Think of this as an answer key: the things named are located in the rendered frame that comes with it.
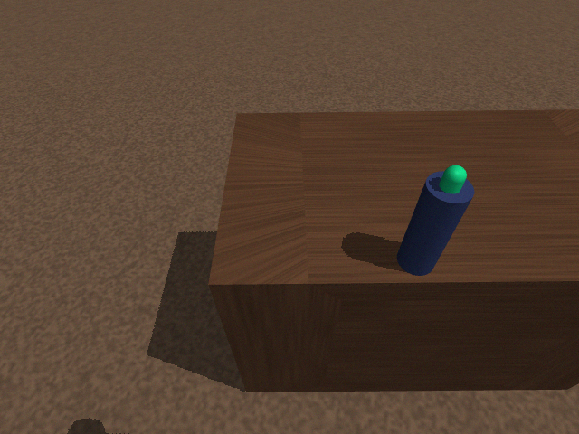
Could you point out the bottle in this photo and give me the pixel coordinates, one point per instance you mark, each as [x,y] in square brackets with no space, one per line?
[443,200]

